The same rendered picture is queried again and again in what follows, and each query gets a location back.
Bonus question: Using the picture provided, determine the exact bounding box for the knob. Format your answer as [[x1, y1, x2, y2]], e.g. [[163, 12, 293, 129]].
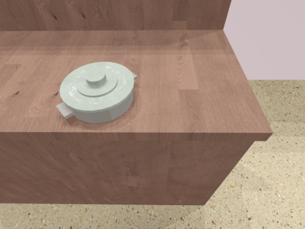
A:
[[85, 69, 106, 85]]

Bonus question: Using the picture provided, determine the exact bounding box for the lid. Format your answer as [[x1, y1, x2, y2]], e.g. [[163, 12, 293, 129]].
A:
[[60, 62, 134, 113]]

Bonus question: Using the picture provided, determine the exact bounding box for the table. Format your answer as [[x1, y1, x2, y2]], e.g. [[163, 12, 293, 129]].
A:
[[0, 0, 273, 205]]

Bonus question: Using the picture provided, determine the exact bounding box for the pot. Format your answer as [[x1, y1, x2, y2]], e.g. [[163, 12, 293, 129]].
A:
[[56, 72, 137, 124]]

